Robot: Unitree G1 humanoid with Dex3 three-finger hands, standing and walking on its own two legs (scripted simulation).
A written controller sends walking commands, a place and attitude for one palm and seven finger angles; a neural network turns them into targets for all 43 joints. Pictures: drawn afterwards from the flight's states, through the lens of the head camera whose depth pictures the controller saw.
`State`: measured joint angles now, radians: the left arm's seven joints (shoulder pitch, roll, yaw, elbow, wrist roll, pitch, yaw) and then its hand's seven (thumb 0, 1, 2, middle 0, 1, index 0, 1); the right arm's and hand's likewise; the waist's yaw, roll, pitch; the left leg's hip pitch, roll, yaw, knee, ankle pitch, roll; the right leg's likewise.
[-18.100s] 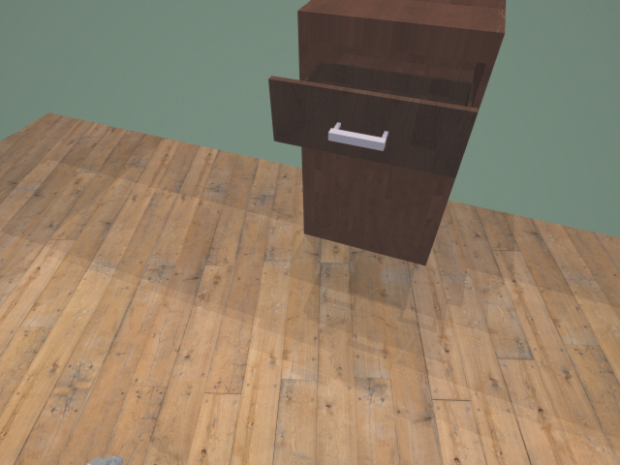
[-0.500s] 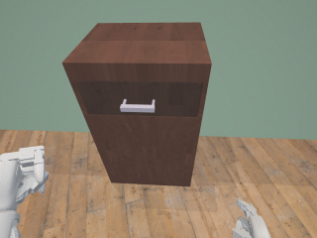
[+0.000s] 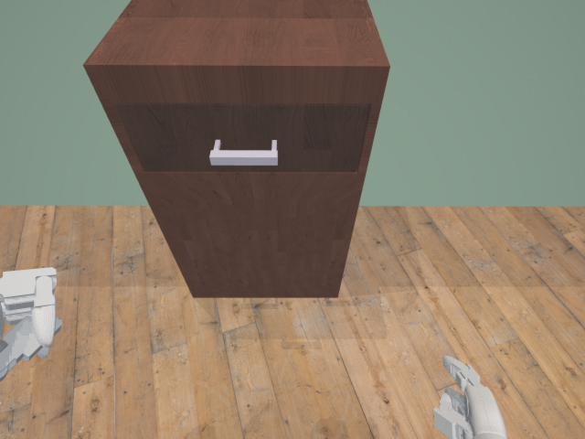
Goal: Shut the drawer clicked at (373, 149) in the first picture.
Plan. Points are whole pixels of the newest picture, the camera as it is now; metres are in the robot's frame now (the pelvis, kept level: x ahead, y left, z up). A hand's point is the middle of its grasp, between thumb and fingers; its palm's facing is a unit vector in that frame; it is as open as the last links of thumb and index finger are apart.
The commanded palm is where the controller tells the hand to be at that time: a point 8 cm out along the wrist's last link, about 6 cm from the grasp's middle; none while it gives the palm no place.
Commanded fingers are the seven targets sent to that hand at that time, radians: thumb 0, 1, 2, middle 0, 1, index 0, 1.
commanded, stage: step back with the hand held close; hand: left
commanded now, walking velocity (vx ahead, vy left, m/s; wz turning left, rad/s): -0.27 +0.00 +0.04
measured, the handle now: (245, 151) +0.65 +0.15 -0.02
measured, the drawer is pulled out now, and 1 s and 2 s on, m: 0.00 0.00 0.00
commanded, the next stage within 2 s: stop stepping back and stand still in 0.96 s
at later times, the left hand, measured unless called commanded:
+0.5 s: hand (35, 371) +0.15 +0.23 +0.16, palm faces +0.33 -0.80 -0.50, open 3.2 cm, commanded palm +0.08 +0.27 +0.18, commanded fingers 0.00 0.90 0.90 -1.40 -1.60 -1.40 -1.60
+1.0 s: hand out of the picture +0.07 +0.22 +0.17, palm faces +0.33 -0.80 -0.50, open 3.2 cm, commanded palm -0.01 +0.26 +0.18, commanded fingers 0.00 0.90 0.90 -1.40 -1.60 -1.40 -1.60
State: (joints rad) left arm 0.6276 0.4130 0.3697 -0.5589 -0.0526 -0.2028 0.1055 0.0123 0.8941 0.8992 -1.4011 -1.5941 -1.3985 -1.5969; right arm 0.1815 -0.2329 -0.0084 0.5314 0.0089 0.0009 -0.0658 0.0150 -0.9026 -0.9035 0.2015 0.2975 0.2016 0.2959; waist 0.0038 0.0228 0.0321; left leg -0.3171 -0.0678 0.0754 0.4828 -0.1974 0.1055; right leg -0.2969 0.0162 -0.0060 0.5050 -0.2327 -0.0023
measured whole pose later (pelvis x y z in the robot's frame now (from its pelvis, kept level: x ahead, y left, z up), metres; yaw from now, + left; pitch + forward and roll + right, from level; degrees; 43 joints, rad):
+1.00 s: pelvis -0.13 -0.03 +0.00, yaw +2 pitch +3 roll +0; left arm 0.63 0.46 0.42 -0.62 -0.05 -0.23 0.12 0.01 0.89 0.90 -1.40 -1.59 -1.40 -1.60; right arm 0.18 -0.17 -0.02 0.60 -0.02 -0.10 -0.05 0.01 -0.90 -0.90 0.20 0.30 0.20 0.30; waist -0.02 -0.05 0.02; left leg -0.37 0.01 0.00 0.53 -0.21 0.00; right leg -0.39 0.06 0.03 0.70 -0.36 0.03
